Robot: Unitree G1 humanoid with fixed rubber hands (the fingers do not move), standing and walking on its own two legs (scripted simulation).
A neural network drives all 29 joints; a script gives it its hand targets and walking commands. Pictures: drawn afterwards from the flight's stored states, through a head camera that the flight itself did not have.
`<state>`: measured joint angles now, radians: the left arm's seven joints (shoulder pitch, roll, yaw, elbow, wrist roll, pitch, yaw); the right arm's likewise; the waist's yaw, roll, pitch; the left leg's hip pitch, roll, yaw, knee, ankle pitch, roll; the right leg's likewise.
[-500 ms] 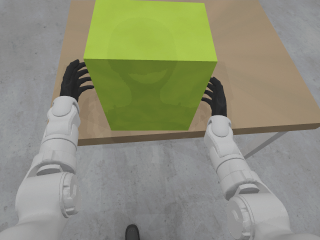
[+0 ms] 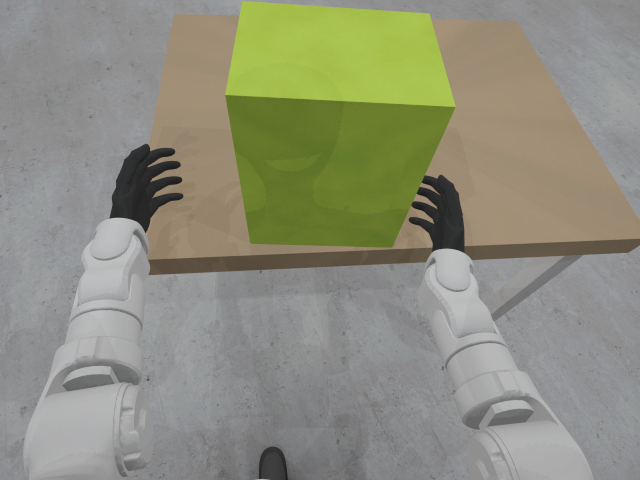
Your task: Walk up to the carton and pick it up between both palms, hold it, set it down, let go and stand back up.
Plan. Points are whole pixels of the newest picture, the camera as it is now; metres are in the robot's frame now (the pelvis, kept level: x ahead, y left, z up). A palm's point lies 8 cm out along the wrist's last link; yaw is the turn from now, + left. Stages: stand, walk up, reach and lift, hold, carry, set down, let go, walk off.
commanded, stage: set down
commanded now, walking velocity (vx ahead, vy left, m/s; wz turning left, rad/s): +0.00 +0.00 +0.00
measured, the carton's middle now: (328, 143) +0.54 -0.02 +0.08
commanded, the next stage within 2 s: none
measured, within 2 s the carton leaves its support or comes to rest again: neither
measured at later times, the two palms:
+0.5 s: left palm (109, 288) +0.35 +0.25 +0.04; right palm (471, 300) +0.31 -0.16 +0.05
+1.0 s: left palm (64, 334) +0.29 +0.27 +0.06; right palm (486, 354) +0.25 -0.15 +0.07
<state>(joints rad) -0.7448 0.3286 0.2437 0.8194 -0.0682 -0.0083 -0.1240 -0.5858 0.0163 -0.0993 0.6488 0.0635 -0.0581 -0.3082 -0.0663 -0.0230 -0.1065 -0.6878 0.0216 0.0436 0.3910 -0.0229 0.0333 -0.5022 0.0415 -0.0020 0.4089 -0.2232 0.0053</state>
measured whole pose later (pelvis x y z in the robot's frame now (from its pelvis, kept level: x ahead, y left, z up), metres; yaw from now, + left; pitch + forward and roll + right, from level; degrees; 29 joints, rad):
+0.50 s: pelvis -0.01 +0.00 +0.00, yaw +1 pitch +10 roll -2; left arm -0.33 0.33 0.19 0.32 -0.15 0.16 -0.12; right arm -0.21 0.01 -0.03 0.19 0.11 0.02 -0.27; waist -0.05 -0.03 0.04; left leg -0.54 0.01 0.04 0.39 -0.03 0.04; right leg -0.35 0.03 0.00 0.41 -0.23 0.01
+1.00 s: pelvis -0.01 +0.01 +0.01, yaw +1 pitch +5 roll -2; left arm -0.13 0.33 0.17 0.10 -0.21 0.23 -0.13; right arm 0.11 0.01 0.02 -0.06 0.15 0.13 -0.28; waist -0.02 -0.08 -0.02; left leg -0.44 -0.01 0.04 0.39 -0.04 0.05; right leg -0.26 0.01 0.00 0.41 -0.24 0.01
